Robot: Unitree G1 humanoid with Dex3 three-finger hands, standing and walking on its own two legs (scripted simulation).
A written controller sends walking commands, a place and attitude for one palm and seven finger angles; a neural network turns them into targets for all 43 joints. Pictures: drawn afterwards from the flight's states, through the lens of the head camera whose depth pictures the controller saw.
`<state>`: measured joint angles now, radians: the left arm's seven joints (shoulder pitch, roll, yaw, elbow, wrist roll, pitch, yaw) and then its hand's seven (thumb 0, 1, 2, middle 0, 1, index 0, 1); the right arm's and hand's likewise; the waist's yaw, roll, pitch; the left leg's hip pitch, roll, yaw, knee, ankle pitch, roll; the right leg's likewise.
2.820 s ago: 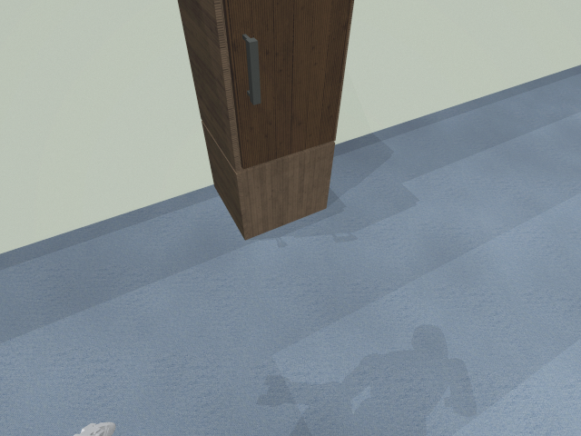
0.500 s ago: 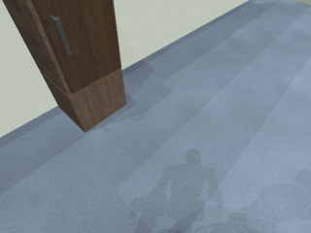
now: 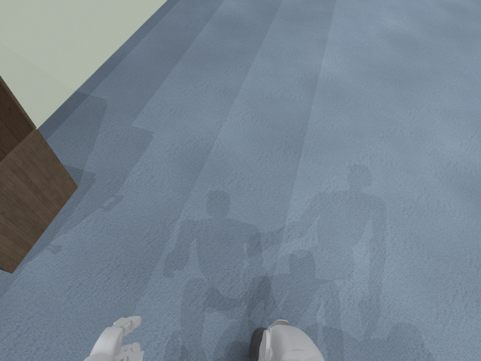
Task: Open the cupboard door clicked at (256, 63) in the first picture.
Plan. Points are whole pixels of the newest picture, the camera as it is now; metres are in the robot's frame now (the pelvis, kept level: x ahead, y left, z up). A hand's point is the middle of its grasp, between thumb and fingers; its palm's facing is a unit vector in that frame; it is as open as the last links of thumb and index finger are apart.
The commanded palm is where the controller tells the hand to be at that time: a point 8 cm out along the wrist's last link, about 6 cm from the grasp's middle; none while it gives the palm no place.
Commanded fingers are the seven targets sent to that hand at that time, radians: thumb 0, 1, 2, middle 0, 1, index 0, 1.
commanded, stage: walk to a spot facing it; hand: left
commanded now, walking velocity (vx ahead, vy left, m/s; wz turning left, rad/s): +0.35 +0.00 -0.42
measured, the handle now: out of the picture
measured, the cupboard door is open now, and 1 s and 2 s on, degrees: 0 0 0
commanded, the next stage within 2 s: turn to face it in 0.82 s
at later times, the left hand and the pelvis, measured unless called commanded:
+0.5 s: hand (133, 283) +0.28 +0.22 -0.18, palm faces -0.12 -0.97 -0.19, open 7.3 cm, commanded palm none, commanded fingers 0.00 0.90 0.90 -0.20 -0.30 -0.20 -0.30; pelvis +0.22 +0.02 +0.00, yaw -12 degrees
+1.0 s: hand (227, 164) +0.59 +0.02 -0.17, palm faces -0.44 -0.87 -0.22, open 7.3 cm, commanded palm none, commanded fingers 0.00 0.90 0.90 -0.20 -0.30 -0.20 -0.30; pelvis +0.41 -0.10 -0.01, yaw -27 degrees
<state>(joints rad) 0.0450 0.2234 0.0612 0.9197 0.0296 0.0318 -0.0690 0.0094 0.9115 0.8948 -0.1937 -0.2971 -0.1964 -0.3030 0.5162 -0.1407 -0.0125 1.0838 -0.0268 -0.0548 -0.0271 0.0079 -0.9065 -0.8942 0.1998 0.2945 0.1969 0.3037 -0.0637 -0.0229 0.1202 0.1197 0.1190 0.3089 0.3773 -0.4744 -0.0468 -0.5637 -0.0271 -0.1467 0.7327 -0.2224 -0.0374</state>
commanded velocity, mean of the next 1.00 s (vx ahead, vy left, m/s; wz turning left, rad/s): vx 0.29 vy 0.00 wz -0.34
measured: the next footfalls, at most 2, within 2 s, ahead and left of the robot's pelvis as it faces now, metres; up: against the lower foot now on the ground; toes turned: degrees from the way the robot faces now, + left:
right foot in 0.06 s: +0.16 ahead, -0.11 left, +0.00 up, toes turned -9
left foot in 0.40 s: +0.32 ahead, +0.12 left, +0.00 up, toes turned +1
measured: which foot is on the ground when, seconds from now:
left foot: down 0.00-0.04, up 0.06-0.38, down 0.40-0.88, up 0.90-1.00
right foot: up 0.00-0.04, down 0.06-0.42, up 0.44-0.86, down 0.88-1.00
